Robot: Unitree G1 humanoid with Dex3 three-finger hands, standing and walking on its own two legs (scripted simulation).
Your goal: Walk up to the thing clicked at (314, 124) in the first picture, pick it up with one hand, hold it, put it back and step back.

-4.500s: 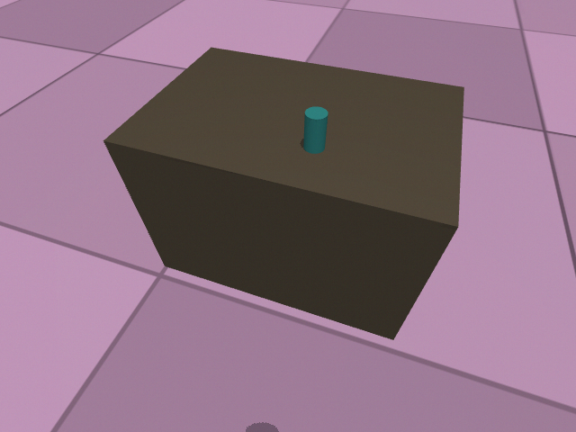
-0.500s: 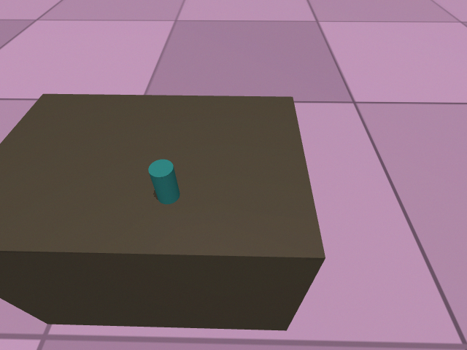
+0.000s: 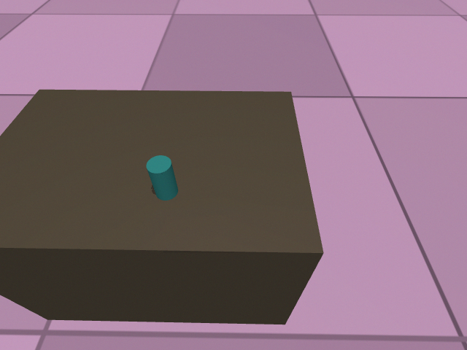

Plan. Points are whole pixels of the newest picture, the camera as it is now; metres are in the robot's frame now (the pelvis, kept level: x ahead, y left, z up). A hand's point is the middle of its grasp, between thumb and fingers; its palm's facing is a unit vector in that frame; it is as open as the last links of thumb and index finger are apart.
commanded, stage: stand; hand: left
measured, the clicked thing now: (163, 178) +0.52 +0.21 -0.08
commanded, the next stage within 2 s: none
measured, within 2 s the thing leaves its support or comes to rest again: neither
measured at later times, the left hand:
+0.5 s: hand out of the picture +0.05 +0.25 -0.16, palm faces -0.02 -0.94 -0.34, open 7.4 cm
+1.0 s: hand out of the picture +0.07 +0.25 -0.16, palm faces -0.04 -0.94 -0.34, open 7.4 cm
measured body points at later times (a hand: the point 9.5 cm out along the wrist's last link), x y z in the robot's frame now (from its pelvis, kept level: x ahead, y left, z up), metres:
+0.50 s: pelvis -0.01 +0.00 +0.00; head +0.00 +0.00 +0.45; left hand +0.05 +0.30 -0.13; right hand +0.05 -0.31 -0.13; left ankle +0.00 +0.14 -0.75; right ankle -0.01 -0.14 -0.75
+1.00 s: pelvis -0.01 +0.00 +0.00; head +0.00 +0.00 +0.45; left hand +0.07 +0.30 -0.13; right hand +0.06 -0.31 -0.13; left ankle +0.00 +0.14 -0.75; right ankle -0.01 -0.14 -0.75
